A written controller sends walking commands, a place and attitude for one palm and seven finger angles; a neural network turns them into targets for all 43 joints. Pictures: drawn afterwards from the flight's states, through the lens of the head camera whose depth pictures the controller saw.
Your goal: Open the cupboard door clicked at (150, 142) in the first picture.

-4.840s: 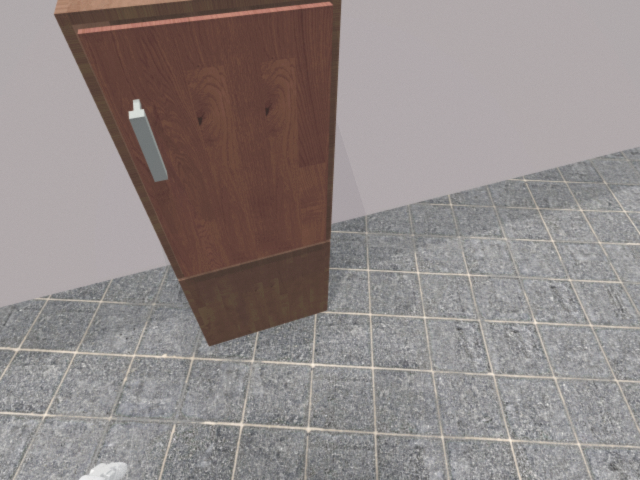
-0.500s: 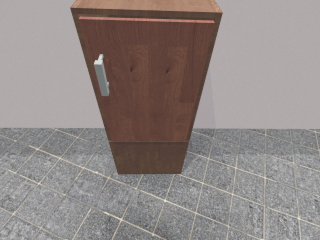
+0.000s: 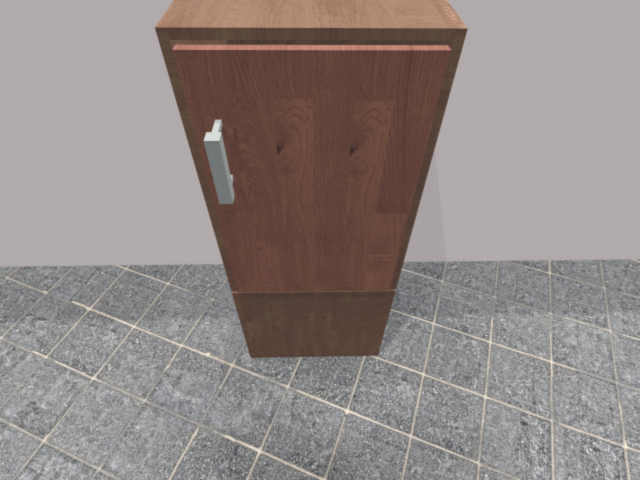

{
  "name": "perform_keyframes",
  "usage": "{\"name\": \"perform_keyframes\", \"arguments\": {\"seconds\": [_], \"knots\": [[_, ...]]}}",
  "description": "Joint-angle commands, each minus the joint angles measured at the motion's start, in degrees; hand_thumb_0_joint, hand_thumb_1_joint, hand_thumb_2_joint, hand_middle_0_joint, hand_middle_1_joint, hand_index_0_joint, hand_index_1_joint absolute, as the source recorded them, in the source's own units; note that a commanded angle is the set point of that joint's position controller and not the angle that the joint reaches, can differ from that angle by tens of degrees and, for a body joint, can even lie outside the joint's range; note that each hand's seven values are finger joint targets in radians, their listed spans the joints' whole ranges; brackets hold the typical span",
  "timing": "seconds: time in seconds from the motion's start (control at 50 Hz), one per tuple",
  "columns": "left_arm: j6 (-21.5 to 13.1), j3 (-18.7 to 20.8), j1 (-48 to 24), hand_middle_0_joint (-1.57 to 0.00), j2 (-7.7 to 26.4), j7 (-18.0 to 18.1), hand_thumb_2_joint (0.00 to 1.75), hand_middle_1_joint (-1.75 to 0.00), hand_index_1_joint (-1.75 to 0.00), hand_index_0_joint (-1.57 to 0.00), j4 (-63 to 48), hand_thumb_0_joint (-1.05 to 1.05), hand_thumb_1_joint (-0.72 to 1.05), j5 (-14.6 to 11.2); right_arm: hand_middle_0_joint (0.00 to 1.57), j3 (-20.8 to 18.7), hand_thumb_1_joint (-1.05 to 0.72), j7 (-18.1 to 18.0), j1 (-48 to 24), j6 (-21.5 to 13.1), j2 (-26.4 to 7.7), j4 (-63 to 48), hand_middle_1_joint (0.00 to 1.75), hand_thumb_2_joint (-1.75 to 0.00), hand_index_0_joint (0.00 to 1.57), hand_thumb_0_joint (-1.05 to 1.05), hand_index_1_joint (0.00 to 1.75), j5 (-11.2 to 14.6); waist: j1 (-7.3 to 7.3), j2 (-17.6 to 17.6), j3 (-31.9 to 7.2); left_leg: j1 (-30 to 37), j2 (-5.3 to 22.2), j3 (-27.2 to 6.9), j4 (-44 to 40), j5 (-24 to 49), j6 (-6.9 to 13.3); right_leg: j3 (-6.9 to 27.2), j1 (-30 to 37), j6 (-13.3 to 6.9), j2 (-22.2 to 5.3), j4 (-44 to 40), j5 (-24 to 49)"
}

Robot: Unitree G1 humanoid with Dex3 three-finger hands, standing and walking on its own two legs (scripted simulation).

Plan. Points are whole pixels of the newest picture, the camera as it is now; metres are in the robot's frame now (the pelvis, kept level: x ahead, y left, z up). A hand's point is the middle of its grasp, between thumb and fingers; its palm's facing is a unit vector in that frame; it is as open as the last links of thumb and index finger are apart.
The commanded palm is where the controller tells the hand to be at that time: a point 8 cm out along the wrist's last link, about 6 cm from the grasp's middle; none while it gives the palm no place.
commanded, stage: raise the hand with hooked fingers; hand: left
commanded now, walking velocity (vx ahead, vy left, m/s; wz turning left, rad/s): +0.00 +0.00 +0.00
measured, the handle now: (222, 162) +0.56 +0.20 +0.08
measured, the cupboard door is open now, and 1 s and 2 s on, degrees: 0 0 0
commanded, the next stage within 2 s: none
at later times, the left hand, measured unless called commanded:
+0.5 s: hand (177, 464) +0.15 +0.18 -0.04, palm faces +0.09 -1.00 -0.02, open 8.5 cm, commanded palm +0.13 +0.25 -0.02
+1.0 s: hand (140, 403) +0.20 +0.22 +0.02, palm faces +0.09 -0.99 -0.06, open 11.5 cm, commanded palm +0.17 +0.27 +0.03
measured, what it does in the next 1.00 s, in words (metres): stands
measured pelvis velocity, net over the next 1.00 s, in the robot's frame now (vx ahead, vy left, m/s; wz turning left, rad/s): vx -0.03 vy -0.02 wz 0.01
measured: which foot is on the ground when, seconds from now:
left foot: down 0.00-1.00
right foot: down 0.00-1.00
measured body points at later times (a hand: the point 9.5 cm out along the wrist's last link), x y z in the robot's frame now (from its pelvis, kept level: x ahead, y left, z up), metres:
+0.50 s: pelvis -0.04 -0.04 -0.07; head +0.00 -0.03 +0.38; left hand +0.14 +0.23 -0.04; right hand +0.20 -0.29 -0.11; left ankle +0.04 +0.11 -0.73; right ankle -0.04 -0.14 -0.73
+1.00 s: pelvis -0.03 -0.02 -0.05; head +0.00 -0.03 +0.40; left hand +0.19 +0.27 +0.03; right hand +0.11 -0.28 -0.14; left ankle +0.04 +0.11 -0.73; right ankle -0.05 -0.14 -0.73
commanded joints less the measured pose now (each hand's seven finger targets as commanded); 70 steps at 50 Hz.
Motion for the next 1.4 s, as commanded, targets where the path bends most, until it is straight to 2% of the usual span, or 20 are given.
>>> {"name": "perform_keyframes", "arguments": {"seconds": [0.0, 0.06, 0.08, 0.1, 0.12, 0.14, 0.16, 0.18, 0.2, 0.26, 0.32, 0.36, 0.44, 0.5, 0.58, 0.74, 0.9, 1.0, 1.14, 1.38], "knots": [[-0.6, 1.1, 3.4, -0.2, 6.4, 0.4, 0.9, -0.3, -0.3, -0.2, -1.9, 0.0, 0.9, -0.1, 0.2, -0.9, -0.9, -0.2, 1.3, -0.8, -6.7, -2.2, 0.3, -0.9, 0.2, 0.0, 0.3, 0.2, 0.08, -0.4, -0.1, 4.5, 5.7, -5.2, -5.3, 9.0, 1.3, 2.7, -3.9, -3.3, -2.4, -5.3, 10.2], [-0.6, 1.2, 3.0, -0.2, 7.1, 0.4, 0.9, -0.3, -0.3, -0.2, -1.8, 0.0, 0.9, -0.1, 0.2, -0.9, -0.9, -0.2, 0.4, -0.7, -7.0, -2.0, 0.3, -0.9, 0.2, 0.0, 0.3, 0.2, 0.06, -0.2, 0.2, 4.6, 5.7, -5.0, -5.2, 9.0, 1.2, 2.9, -3.9, -3.3, -2.5, -5.6, 10.5], [-1.1, 0.6, 5.7, -0.2, 5.4, 2.5, 0.9, -0.3, -0.3, -0.2, -1.0, 0.0, 0.9, 0.4, 0.2, -0.9, -0.9, 0.0, -1.8, -0.6, -7.6, -5.2, 0.3, -0.9, 0.2, 0.0, 0.3, 0.6, 0.94, -4.8, 3.0, 2.4, 6.9, -4.9, 4.1, 14.6, -0.1, 6.2, -5.6, -2.7, -3.9, -8.5, 21.4], [-13.1, 10.9, -35.6, -0.2, 20.5, 3.2, 0.89, -0.32, -0.32, -0.2, -91.2, 0.0, 0.88, -9.9, 0.2, -3.4, -0.9, -2.1, 0.6, -8.8, -15.0, -23.8, 0.3, -0.9, 0.2, 0.0, 0.3, 3.2, -5.79, 7.7, -26.0, 18.9, 1.0, -2.5, -1.9, 17.4, 0.5, -1.9, -4.8, -4.0, 1.4, -0.8, 23.3], [-10.9, 10.2, -7.8, -0.2, 16.8, 5.6, 0.88, -0.33, -0.33, -0.2, -77.7, 0.0, 0.85, -6.2, 0.2, -1.1, -0.9, -4.4, -4.1, -14.0, -9.6, -21.2, 0.3, -0.9, 0.2, 0.0, 0.3, 3.0, 1.12, 15.6, -25.3, 24.4, 4.4, -3.7, -3.6, 21.7, 0.1, -3.3, -7.4, -4.5, 2.9, 4.4, 12.5], [-3.8, 2.8, 7.2, -0.21, 3.9, 6.9, 0.87, -0.34, -0.34, -0.21, -68.7, 0.0, 0.83, -7.9, 0.2, -1.9, -0.9, -4.3, -4.6, -15.5, -7.1, -20.6, 0.3, -0.9, 0.2, 0.0, 0.3, 4.2, -1.25, 13.6, -16.2, 14.3, 3.0, -4.4, -5.4, 13.5, -1.6, -5.3, -11.8, -3.4, 3.4, 6.0, 4.1], [-3.9, 2.3, 6.1, -0.21, -0.5, 6.0, 0.86, -0.36, -0.36, -0.21, -67.1, 0.0, 0.81, -10.0, 0.2, -2.3, -0.9, -4.2, -3.1, -15.7, -7.4, -20.2, 0.3, -0.9, 0.2, 0.0, 0.3, 4.5, -2.0, 7.9, -7.3, 8.3, 2.6, -4.7, -4.3, 7.9, -1.2, -5.3, -13.3, -3.2, 3.0, 4.1, 4.2], [-6.9, 6.7, 1.7, -0.21, 4.2, 5.3, 0.85, -0.37, -0.37, -0.21, -68.2, 0.0, 0.78, -10.3, 0.2, -3.1, -0.9, -4.2, -4.6, -16.0, -9.1, -23.0, 0.3, -0.9, 0.2, 0.0, 0.3, 3.7, -2.71, 5.6, -1.9, 2.0, 1.4, -5.0, -1.6, 1.4, -1.1, -5.7, -15.8, -3.1, 3.2, 1.6, 4.2], [-10.3, 10.9, 4.3, -0.21, 6.5, 4.0, 0.84, -0.39, -0.39, -0.21, -63.9, 0.0, 0.76, -10.0, 0.2, -3.8, -0.9, -4.2, -4.3, -15.7, -9.9, -23.4, 0.3, -0.9, 0.2, 0.0, 0.3, 2.5, -2.78, -0.3, -2.1, -1.7, 0.8, -4.5, 1.4, 0.0, -1.0, -6.2, -18.8, -3.0, 3.8, 1.9, 3.3], [-23.1, 12.5, 18.7, -0.22, 1.0, -6.0, 0.81, -0.43, -0.43, -0.22, -49.0, 0.0, 0.69, -12.3, 0.2, -5.1, -0.9, -1.9, -6.9, -15.1, -8.8, -26.8, 0.3, -0.9, 0.2, 0.0, 0.3, 1.0, 2.42, -9.8, -3.6, -13.6, 0.6, -2.9, 11.9, 2.1, -2.2, -6.9, -27.0, -3.2, 4.8, 11.8, 2.8], [-35.6, 15.0, 16.8, -0.22, 4.7, -19.2, 0.78, -0.48, -0.48, -0.22, -49.6, 0.0, 0.62, -15.5, 0.2, -6.2, -0.9, 0.3, -9.6, -15.4, -9.8, -31.5, 0.3, -0.9, 0.2, 0.0, 0.3, 1.3, 3.48, -5.5, -9.8, -22.1, 0.0, -1.6, 21.4, -1.3, -2.1, -3.3, -31.6, -3.8, 3.9, 20.2, 2.4], [-33.1, 18.5, 15.3, -0.22, 8.6, -23.9, 0.76, -0.51, -0.51, -0.22, -53.7, 0.0, 0.57, -18.7, 0.2, -6.2, -0.9, 0.2, -10.6, -15.0, -10.8, -36.7, 0.3, -0.9, 0.2, 0.0, 0.3, 2.3, 4.85, 0.4, -14.9, -22.5, -0.8, -0.2, 23.5, -3.2, -1.3, -0.2, -29.9, -3.8, 3.1, 20.2, -0.3], [-27.4, 23.1, 2.9, -0.23, 12.8, -22.9, 0.72, -0.57, -0.57, -0.23, -67.7, 0.0, 0.48, -23.4, 0.2, -5.4, -0.9, -2.6, -8.0, -14.5, -9.7, -39.6, 0.3, -0.9, 0.2, 0.0, 0.3, 2.9, 1.95, -1.5, -18.9, -24.0, -0.3, -1.3, 27.0, -6.8, -0.3, 5.4, -30.7, -1.6, 2.8, 16.5, -8.3], [-30.1, 20.9, -5.0, -0.24, 13.4, -20.0, 0.69, -0.62, -0.62, -0.24, -77.5, 0.0, 0.41, -21.1, 0.2, -4.6, -0.9, -3.9, -4.9, -15.0, -9.3, -37.4, 0.3, -0.9, 0.2, 0.0, 0.3, 2.3, -0.94, 4.8, -18.1, -20.5, 1.2, -2.7, 27.6, -4.9, 0.5, 4.7, -33.6, -2.2, 3.6, 17.2, -5.4], [-30.4, 17.9, -6.5, -0.24, 13.7, -21.0, 0.65, -0.68, -0.68, -0.24, -74.8, 0.0, 0.32, -20.0, 0.2, -3.5, -0.9, -5.1, -3.8, -16.3, -9.9, -34.2, 0.3, -0.9, 0.2, 0.0, 0.3, 2.2, -2.82, 5.6, -15.6, -20.8, 1.8, -4.2, 27.8, -5.0, 0.7, 3.2, -35.5, -2.7, 4.4, 18.0, -3.8], [-18.2, 27.9, -1.4, -0.25, 19.7, -24.6, 0.57, -0.8, -0.8, -0.25, -63.6, 0.0, 0.13, -24.9, 0.2, -2.4, -0.9, -5.7, -5.4, -15.6, -10.0, -34.5, 0.3, -0.9, 0.2, 0.0, 0.3, 3.1, 2.32, 0.6, -18.1, -19.8, 1.2, -4.4, 22.9, -1.7, 0.4, 5.7, -23.8, -0.9, 2.3, 12.2, 0.1], [-21.6, 24.2, -4.1, -0.27, 16.3, -22.7, 0.49, -0.92, -0.92, -0.27, -63.9, 0.0, -0.06, -23.7, 0.2, -2.8, -0.9, -4.5, -2.9, -16.5, -11.1, -33.9, 0.3, -0.9, 0.2, 0.0, 0.3, 3.1, 0.63, 0.1, -15.3, -14.1, 0.8, -3.7, 17.7, -1.0, 0.4, 0.6, -26.2, -1.4, 3.9, 11.9, 1.3], [-21.6, 24.5, -9.2, -0.28, 18.9, -22.4, 0.44, -0.99, -0.99, -0.28, -66.0, 0.0, -0.17, -23.1, 0.2, -2.5, -0.9, -4.9, -2.3, -16.9, -12.1, -34.3, 0.3, -0.9, 0.2, 0.0, 0.3, 3.4, 0.52, 2.7, -15.9, -10.0, 1.0, -4.0, 14.3, -3.1, 0.6, -1.2, -26.0, -2.3, 4.5, 11.2, -1.5], [-18.8, 25.6, -13.7, -0.29, 20.9, -21.4, 0.37, -1.1, -1.1, -0.29, -66.6, 0.0, -0.34, -22.5, 0.2, -1.5, -0.9, -5.0, -2.3, -16.3, -12.2, -34.5, 0.3, -0.9, 0.2, 0.0, 0.3, 3.5, 1.09, 6.8, -16.4, -5.1, 1.2, -5.0, 10.8, -0.8, 0.1, -3.0, -22.4, -3.1, 5.3, 10.4, 2.4], [-10.9, 26.3, -26.1, -0.3, 23.3, -23.6, 0.3, -1.2, -1.2, -0.3, -61.7, 0.0, -0.5, -22.1, 0.2, -0.1, -0.9, -5.6, -3.7, -14.4, -12.3, -35.4, 0.3, -0.9, 0.2, 0.0, 0.3, 3.9, 0.66, 6.4, -14.4, -0.6, 1.1, -5.8, 6.3, -1.6, -0.3, -3.6, -19.6, -3.2, 5.6, 6.0, 3.5]]}}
